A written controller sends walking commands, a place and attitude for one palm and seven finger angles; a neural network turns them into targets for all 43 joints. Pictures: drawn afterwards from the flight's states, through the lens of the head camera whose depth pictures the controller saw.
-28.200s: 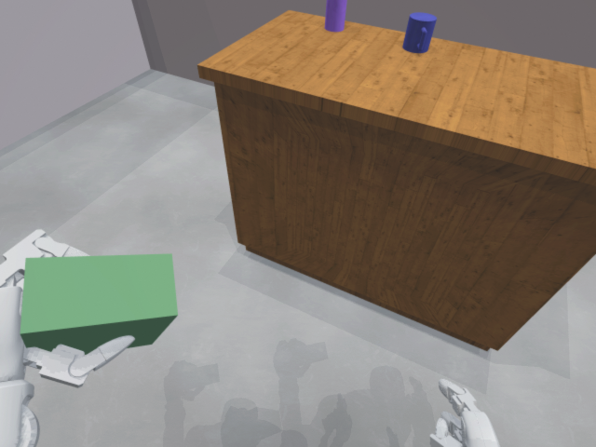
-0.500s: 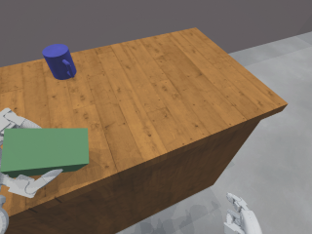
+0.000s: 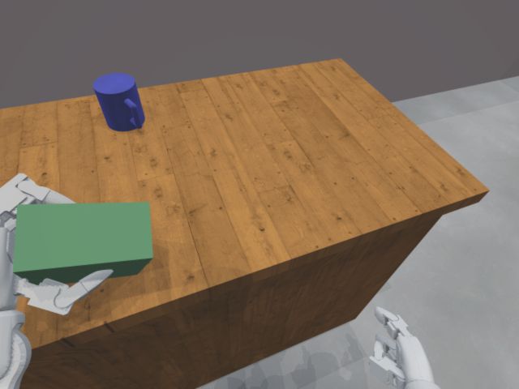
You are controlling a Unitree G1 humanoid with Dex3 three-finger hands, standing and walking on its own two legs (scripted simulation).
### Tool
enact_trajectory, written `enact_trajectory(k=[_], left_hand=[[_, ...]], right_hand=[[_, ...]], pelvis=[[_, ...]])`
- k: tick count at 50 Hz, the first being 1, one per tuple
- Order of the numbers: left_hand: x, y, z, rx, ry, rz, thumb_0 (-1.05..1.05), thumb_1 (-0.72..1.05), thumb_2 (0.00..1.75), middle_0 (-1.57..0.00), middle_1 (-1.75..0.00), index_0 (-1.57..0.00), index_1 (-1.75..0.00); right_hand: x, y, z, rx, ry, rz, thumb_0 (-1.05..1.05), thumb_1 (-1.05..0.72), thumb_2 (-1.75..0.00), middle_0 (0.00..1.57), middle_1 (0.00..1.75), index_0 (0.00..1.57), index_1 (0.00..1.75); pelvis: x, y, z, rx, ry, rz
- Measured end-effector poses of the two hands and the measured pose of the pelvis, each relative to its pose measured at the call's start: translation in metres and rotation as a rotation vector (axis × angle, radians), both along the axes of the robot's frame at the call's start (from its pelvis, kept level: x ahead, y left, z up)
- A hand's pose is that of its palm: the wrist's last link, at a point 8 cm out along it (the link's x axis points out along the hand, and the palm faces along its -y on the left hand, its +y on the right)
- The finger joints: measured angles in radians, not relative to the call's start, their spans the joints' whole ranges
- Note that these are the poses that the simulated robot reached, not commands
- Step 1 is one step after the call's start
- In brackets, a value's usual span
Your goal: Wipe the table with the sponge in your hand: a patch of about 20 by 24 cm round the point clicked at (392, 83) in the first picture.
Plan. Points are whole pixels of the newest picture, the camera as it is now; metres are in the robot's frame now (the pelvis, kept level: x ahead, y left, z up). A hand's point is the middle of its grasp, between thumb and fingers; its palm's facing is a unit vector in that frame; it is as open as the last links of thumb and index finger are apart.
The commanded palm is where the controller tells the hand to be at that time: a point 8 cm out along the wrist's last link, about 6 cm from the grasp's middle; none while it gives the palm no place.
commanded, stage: come to a stop and stand still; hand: left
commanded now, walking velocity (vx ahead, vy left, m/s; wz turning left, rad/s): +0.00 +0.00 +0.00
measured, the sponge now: (107, 245) +0.24 +0.21 +0.14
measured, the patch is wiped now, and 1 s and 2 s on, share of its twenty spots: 0.05 0.05 0.05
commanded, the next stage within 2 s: look again from close up in 0.28 s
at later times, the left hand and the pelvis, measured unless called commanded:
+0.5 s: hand (58, 250) +0.22 +0.25 +0.17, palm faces +0.39 -0.85 -0.36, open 10.1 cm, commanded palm +0.16 +0.28 +0.17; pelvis +0.00 +0.00 +0.00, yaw +0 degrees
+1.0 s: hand (45, 236) +0.22 +0.26 +0.18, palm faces +0.44 -0.80 -0.40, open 10.1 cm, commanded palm +0.15 +0.28 +0.17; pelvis +0.00 -0.01 +0.00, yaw +1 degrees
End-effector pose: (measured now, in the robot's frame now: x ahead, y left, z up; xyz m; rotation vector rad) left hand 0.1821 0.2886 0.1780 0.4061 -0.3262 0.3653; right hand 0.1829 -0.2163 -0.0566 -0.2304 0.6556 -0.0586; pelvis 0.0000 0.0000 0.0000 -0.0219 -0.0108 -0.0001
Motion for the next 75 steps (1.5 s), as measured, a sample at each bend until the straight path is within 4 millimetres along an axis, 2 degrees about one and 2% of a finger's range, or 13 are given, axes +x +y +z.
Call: enact_trajectory(k=[10, 23, 35, 48, 51, 53, 55, 58, 62, 68, 75], left_hand=[[0.0, 0.003, 0.001, 0.008, 0.011, -0.029, -0.01, -0.49, 1.03, -0.73, -1.35, -0.72, -1.36], [-0.005, 0.0, 0.004, 0.031, 0.032, -0.01, -0.01, -0.49, 1.03, -0.73, -1.35, -0.72, -1.36], [-0.008, -0.001, 0.002, 0.016, 0.042, 0.037, -0.01, -0.49, 1.03, -0.73, -1.35, -0.72, -1.36], [-0.008, 0.0, -0.001, -0.013, 0.049, 0.055, -0.01, -0.49, 1.03, -0.73, -1.35, -0.72, -1.36], [0.004, 0.018, 0.023, 0.123, -0.048, 0.051, -0.01, -0.49, 1.03, -0.74, -1.34, -0.72, -1.36], [0.011, 0.031, 0.026, 0.119, -0.074, 0.088, -0.01, -0.49, 1.03, -0.74, -1.34, -0.72, -1.36], [0.014, 0.032, 0.02, 0.091, -0.049, 0.095, -0.01, -0.49, 1.03, -0.74, -1.34, -0.72, -1.36], [0.01, 0.012, 0.004, 0.05, 0.019, 0.039, -0.01, -0.49, 1.04, -0.73, -1.34, -0.72, -1.36], [-0.004, -0.003, 0.008, 0.055, -0.002, -0.02, -0.01, -0.49, 1.03, -0.73, -1.34, -0.72, -1.36], [-0.006, 0.008, 0.0, 0.01, -0.016, -0.012, -0.01, -0.49, 1.03, -0.73, -1.34, -0.72, -1.36], [-0.001, 0.011, -0.004, -0.015, -0.011, 0.005, -0.01, -0.49, 1.04, -0.74, -1.33, -0.73, -1.35]], right_hand=[[-0.01, 0.01, -0.005, 0.009, 0.04, -0.005, 0.01, -0.9, -0.9, 0.2, 0.3, 0.21, 0.3], [-0.021, 0.0, -0.012, 0.01, 0.071, -0.025, 0.01, -0.9, -0.9, 0.2, 0.3, 0.21, 0.3], [-0.011, -0.013, -0.009, -0.007, 0.048, -0.024, 0.01, -0.9, -0.9, 0.2, 0.3, 0.21, 0.3], [0.001, -0.008, -0.006, -0.003, 0.035, -0.006, 0.01, -0.9, -0.9, 0.2, 0.3, 0.21, 0.3], [-0.002, -0.003, -0.008, -0.023, 0.053, 0.044, 0.01, -0.9, -0.9, 0.2, 0.3, 0.2, 0.3], [-0.003, -0.001, -0.009, -0.005, 0.049, 0.042, 0.01, -0.9, -0.9, 0.2, 0.3, 0.21, 0.3], [-0.006, -0.001, -0.009, 0.021, 0.025, 0.026, 0.01, -0.9, -0.9, 0.2, 0.3, 0.21, 0.3], [-0.012, -0.001, -0.009, 0.05, -0.003, -0.007, 0.01, -0.9, -0.9, 0.2, 0.3, 0.21, 0.3], [-0.022, -0.001, -0.012, 0.033, 0.018, -0.027, 0.01, -0.9, -0.9, 0.2, 0.3, 0.21, 0.3], [-0.027, -0.002, -0.013, -0.006, 0.063, -0.027, 0.01, -0.9, -0.9, 0.2, 0.3, 0.21, 0.3], [-0.019, 0.001, -0.009, -0.012, 0.047, -0.018, 0.01, -0.9, -0.9, 0.2, 0.3, 0.21, 0.3]], pelvis=[[-0.002, 0.006, 0.001, 0.0, 0.003, 0.001], [-0.003, 0.002, 0.002, 0.003, 0.004, 0.002], [0.0, -0.005, 0.003, 0.0, 0.006, 0.006], [0.001, -0.004, 0.003, -0.002, 0.007, 0.011], [-0.005, -0.008, 0.001, -0.001, 0.019, 0.026], [-0.008, -0.008, 0.0, 0.004, 0.018, 0.016], [-0.009, -0.005, -0.001, 0.003, 0.017, 0.004], [-0.007, 0.002, -0.002, 0.003, 0.013, -0.014], [-0.003, 0.006, -0.002, 0.003, 0.008, -0.015], [-0.001, 0.006, -0.002, 0.002, 0.004, -0.001], [-0.001, 0.007, 0.0, -0.006, 0.005, 0.004]])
